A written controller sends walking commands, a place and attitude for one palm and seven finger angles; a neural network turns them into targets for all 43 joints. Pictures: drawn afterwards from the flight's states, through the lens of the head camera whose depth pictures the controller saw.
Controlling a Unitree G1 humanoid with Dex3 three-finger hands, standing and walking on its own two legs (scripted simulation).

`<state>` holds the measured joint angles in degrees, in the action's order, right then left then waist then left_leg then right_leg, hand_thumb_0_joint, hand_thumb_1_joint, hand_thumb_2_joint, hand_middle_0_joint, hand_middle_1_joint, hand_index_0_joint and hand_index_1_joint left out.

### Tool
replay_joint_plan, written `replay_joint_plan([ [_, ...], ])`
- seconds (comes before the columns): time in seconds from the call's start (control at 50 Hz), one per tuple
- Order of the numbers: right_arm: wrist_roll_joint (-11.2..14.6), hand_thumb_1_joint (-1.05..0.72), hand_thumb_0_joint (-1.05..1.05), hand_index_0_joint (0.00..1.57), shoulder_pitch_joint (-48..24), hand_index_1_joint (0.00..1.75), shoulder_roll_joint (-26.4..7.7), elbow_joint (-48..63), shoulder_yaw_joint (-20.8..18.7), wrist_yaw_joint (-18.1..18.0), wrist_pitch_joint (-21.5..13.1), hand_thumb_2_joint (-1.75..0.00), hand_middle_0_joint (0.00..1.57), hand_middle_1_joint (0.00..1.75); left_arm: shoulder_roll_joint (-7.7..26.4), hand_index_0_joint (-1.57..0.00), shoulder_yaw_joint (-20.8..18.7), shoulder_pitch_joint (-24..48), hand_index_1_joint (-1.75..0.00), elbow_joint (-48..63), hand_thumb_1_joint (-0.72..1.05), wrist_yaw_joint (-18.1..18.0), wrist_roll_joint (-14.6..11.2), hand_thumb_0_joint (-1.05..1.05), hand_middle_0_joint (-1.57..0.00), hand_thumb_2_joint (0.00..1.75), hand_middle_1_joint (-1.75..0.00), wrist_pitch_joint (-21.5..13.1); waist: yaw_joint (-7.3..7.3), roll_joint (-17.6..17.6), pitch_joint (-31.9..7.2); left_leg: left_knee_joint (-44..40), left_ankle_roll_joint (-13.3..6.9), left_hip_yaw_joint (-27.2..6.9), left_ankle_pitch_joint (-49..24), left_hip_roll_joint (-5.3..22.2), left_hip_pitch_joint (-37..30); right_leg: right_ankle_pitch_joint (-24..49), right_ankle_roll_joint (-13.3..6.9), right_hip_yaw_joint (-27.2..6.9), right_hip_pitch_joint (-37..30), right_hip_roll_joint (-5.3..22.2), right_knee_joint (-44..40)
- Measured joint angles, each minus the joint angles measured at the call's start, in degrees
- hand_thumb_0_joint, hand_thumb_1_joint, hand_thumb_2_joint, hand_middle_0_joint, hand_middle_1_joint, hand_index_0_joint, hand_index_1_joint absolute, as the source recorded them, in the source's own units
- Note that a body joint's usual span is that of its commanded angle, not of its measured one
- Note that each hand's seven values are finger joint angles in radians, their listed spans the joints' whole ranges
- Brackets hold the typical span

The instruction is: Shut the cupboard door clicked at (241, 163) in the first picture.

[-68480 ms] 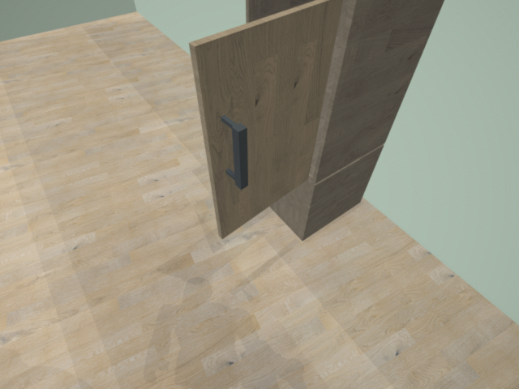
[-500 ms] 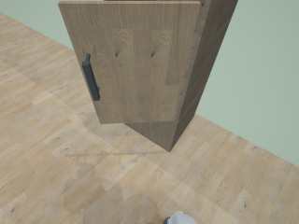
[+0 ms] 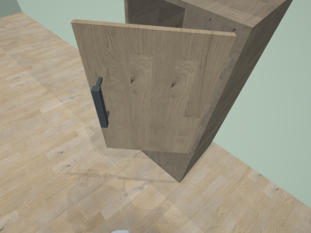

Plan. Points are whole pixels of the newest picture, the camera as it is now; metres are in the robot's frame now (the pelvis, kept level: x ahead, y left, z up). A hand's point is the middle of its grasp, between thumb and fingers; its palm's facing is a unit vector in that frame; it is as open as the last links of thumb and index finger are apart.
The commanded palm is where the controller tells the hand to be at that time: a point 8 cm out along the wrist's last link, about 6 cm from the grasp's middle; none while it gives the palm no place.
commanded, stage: come to a stop and stand still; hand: left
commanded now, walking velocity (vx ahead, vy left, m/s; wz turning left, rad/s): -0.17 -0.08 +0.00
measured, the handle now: (102, 103) +0.47 +0.22 +0.01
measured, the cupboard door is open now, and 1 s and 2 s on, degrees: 38 38 38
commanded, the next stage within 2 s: none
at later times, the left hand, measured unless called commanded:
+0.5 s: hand out of the picture -0.01 +0.15 -0.18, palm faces +0.02 -0.98 -0.19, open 7.4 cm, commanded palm none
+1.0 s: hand out of the picture -0.16 +0.15 -0.18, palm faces +0.04 -0.99 -0.16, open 7.4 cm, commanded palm none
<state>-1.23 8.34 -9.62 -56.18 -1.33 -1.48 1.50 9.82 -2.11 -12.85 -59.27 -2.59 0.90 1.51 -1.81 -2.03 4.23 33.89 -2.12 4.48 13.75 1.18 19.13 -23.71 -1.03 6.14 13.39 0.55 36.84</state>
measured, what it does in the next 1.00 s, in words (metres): walks backwards: right foot, then left foot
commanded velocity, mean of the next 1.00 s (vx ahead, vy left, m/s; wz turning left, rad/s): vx -0.01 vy -0.01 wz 0.00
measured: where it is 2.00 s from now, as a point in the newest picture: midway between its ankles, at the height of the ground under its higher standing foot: outside the picture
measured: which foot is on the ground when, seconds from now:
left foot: down 0.00-0.64, up 0.66-0.76, down 0.78-1.00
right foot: up 0.00-0.24, down 0.26-1.00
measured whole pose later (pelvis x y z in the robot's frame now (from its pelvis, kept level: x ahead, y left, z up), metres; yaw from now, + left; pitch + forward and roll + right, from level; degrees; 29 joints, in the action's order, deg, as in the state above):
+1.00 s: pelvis -0.14 -0.02 +0.00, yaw +0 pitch -2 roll -1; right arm -1.2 19.2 -7.0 -60.2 -0.6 -0.8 1.4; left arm 10.2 -0.6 -21.3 -59.0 -1.5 1.7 0.9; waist -0.6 -2.1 0.2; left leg 29.4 -4.0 3.0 9.7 -1.5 18.4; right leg -15.5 -0.4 0.9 15.8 0.4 30.6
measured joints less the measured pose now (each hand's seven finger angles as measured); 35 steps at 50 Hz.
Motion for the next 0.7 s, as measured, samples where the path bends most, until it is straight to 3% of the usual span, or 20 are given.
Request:
replay_joint_plan([
  [0.06, -0.3, -0.91, 0.01, 0.2, -1.38, 0.3, 0.19, 1.18, 0.42, -0.61, 0.04, -0.9, 0.2, 0.3, 0.56, -0.2, -0.27, 1.21, -0.3, 0.99, 0.92, 0.19, -0.13, 0.0, -0.2, 0.9, -0.3, 1.05, 0.07, 0.29, 1.54, -1.72, -0.22, -0.02, -1.39, 0.11, 0.48, -7.33, 0.55, -3.6, 4.36, -0.92, 11.25],
  [0.14, -0.47, -0.91, 0.0, 0.21, -2.8, 0.3, -0.17, 2.01, 0.34, -0.75, 0.53, -0.9, 0.2, 0.3, 1.2, -0.2, -0.71, 2.32, -0.3, 2.5, 0.91, 0.52, -0.12, 0.0, -0.2, 0.9, -0.3, 1.37, 0.37, 2.29, 2.98, -3.53, 0.05, -0.59, -3.75, 1.26, 1.62, -8.32, 1.34, -6.15, 7.09, -1.51, 17.49],
  [0.2, -0.46, -0.9, 0.0, 0.21, -2.84, 0.3, -0.5, 2.04, -0.03, -0.46, 0.76, -0.9, 0.21, 0.3, 1.84, -0.2, -0.87, 2.41, -0.3, 3.28, 0.91, 0.7, -0.06, 0.0, -0.2, 0.9, -0.3, 1.35, 0.63, 3.29, 2.85, -3.92, 0.82, -0.75, -4.88, 2.03, 2.55, -6.55, 1.6, -6.22, 5.7, -0.73, 13.15],
  [0.26, 0.28, -0.9, 0.01, 0.21, -1.12, 0.3, -0.85, 2.77, -0.63, 0.39, 0.37, -0.9, 0.21, 0.3, 3.13, -0.2, -0.1, -0.04, -0.3, 4.68, 0.91, 0.25, 0.31, 0.0, -0.2, 0.9, -0.3, -0.9, 0.11, 2.33, 0.72, 1.74, 2.04, -0.06, -2.1, 2.12, 5.8, 7.8, 1.96, -7.03, 1.17, 1.2, -2.12],
  [0.3, 0.18, -0.9, 0.01, 0.21, -0.28, 0.3, -1.93, 3.48, -1.48, 0.82, 0.41, -0.9, 0.21, 0.3, 2.25, -0.2, 0.29, -0.96, -0.3, 4.74, 0.91, -0.3, 1.0, 0.0, -0.2, 0.9, -0.3, -1.67, 1.01, 4.38, 0.93, 8.42, 2.19, -2.91, 4.68, 2.08, 7.44, 3.56, 2.37, -5.94, 1.09, -0.2, 0.74],
  [0.34, 0.32, -0.9, 0.01, 0.21, 1.48, 0.3, -2.71, 3.94, -2.26, 1.06, 0.85, -0.9, 0.2, 0.3, 1.24, -0.2, 1.11, -2.19, -0.3, 5.19, 0.91, -0.22, 1.3, 0.0, -0.2, 0.9, -0.3, -1.85, 2.3, 5.94, 0.17, 12.04, 2.07, -3.66, 7.11, 1.13, 7.47, 0.99, 2.12, -4.36, -0.03, -0.93, 1.72],
  [0.4, 0.36, -0.91, 0.01, 0.2, 4.37, 0.3, -2.29, 3.84, -2.11, 1.35, 1.14, -0.9, 0.2, 0.3, 1.0, -0.2, 1.45, -3.62, -0.3, 6.04, 0.91, -0.35, 1.12, 0.0, -0.2, 0.9, -0.3, -1.45, 3.18, 4.6, -1.96, 9.61, 1.07, -1.88, 4.01, -0.35, 4.45, -0.09, 1.93, -3.4, -0.45, -0.81, 3.27],
  [0.46, -0.29, -0.91, 0.01, 0.2, 6.87, 0.3, -1.08, 3.52, -1.15, 1.56, 0.34, -0.9, 0.2, 0.3, 1.16, -0.2, 1.45, -3.31, -0.3, 6.22, 0.91, -0.31, 0.66, 0.0, -0.2, 0.9, -0.3, -0.02, 2.85, 1.76, -3.22, 8.1, -1.69, -1.12, 1.04, -1.0, 3.79, -1.99, 1.24, -4.33, 0.25, -0.55, 4.92],
  [0.52, -0.56, -0.91, 0.01, 0.2, 7.98, 0.3, -0.56, 3.02, -0.42, 1.54, 0.24, -0.9, 0.2, 0.3, 0.81, -0.2, 1.74, -3.03, -0.3, 6.44, 0.91, 0.35, 0.57, 0.0, -0.2, 0.9, -0.3, 0.38, 2.67, 0.81, -3.91, 4.64, -2.42, -0.29, -1.2, -1.31, 3.84, -4.38, -0.3, -5.28, 2.48, -0.87, 7.6],
  [0.6, -0.49, -0.9, 0.01, 0.2, 8.13, 0.3, -0.43, 1.83, -0.02, 1.4, 0.73, -0.9, 0.2, 0.3, 0.32, -0.2, 1.63, -3.91, -0.3, 6.25, 0.91, 0.86, 0.71, 0.0, -0.2, 0.9, -0.3, -0.63, 2.01, 0.92, -3.63, 1.67, -2.12, -0.05, -3.63, -1.58, 4.63, 1.56, -0.77, -5.01, 1.46, -1.05, 1.55],
  [0.7, -0.28, -0.9, 0.01, 0.2, 9.54, 0.3, 0.33, 0.73, -0.57, 1.6, 1.66, -0.9, 0.2, 0.3, 0.19, -0.2, 1.77, -8.11, -0.3, 4.33, 0.91, 0.68, 0.63, 0.0, -0.2, 0.9, -0.3, -0.19, 2.11, 0.97, -5.05, 6.2, 0.69, -2.21, 2.7, -2.04, 5.16, 6.85, -0.61, -4.03, 0.66, -0.86, -3.35],
])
